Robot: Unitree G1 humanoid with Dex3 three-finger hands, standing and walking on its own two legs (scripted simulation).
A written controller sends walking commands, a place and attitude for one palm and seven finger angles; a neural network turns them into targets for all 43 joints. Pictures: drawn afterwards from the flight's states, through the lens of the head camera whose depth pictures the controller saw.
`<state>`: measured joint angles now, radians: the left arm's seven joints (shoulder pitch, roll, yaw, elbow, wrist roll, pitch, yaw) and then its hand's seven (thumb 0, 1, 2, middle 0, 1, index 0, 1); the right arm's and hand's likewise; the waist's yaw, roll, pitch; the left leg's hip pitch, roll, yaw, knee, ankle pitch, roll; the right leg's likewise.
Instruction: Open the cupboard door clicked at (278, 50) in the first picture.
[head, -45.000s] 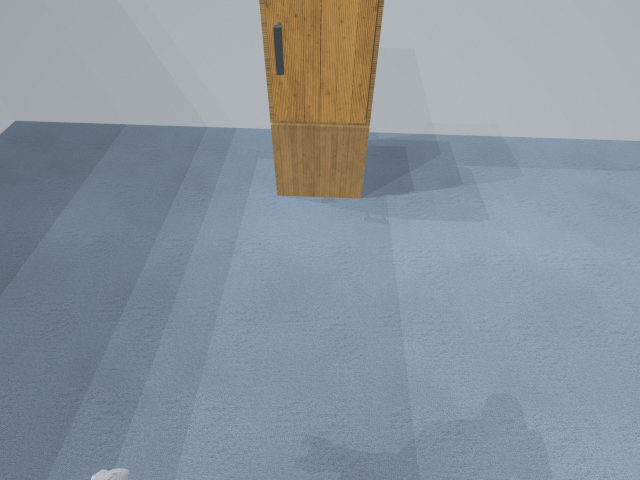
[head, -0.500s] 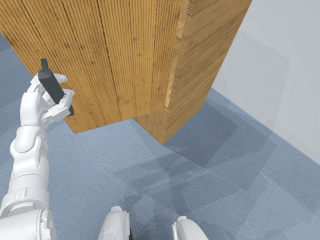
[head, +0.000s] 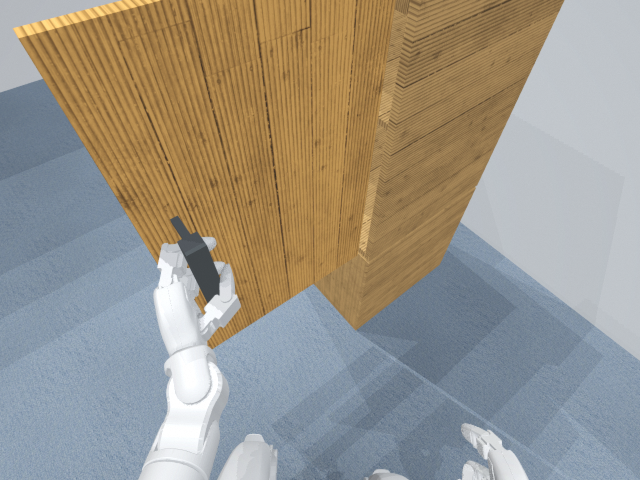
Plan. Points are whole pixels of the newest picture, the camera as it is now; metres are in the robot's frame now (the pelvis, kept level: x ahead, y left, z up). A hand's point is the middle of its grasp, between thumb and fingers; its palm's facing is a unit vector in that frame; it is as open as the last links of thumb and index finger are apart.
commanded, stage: pull the door open along its arc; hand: left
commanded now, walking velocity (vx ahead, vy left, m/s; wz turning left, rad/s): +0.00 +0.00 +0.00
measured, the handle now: (200, 267) +0.38 +0.18 +0.03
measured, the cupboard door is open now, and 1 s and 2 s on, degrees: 88 98 100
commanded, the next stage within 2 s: open thumb and fingers to let go in 0.14 s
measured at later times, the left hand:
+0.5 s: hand (260, 320) +0.30 +0.09 +0.04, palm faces +0.39 -0.92 +0.00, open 7.5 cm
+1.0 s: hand (262, 320) +0.30 +0.08 +0.04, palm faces +0.36 -0.93 +0.00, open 14.7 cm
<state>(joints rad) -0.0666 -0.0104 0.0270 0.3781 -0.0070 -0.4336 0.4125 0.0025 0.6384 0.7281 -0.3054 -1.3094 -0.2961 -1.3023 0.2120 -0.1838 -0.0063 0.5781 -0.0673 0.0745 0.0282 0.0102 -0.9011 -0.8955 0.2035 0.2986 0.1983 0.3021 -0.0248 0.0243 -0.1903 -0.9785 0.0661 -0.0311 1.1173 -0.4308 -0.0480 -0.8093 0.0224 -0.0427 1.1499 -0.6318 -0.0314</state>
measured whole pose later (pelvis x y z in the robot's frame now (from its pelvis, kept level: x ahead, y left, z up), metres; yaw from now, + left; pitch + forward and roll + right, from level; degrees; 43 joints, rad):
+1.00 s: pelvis -0.01 +0.00 -0.01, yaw +1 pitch +16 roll -1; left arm -0.01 -0.10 -0.16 0.34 0.12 -0.41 0.57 -0.01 -0.48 0.30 -0.28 -0.83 -0.27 -0.83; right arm 0.20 -0.18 -0.01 0.61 -0.09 0.02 0.01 0.01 -0.90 -0.90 0.20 0.30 0.20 0.30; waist -0.01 0.04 -0.19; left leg -1.01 0.05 -0.04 1.15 -0.42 -0.04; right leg -0.83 0.01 -0.06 1.19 -0.64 -0.03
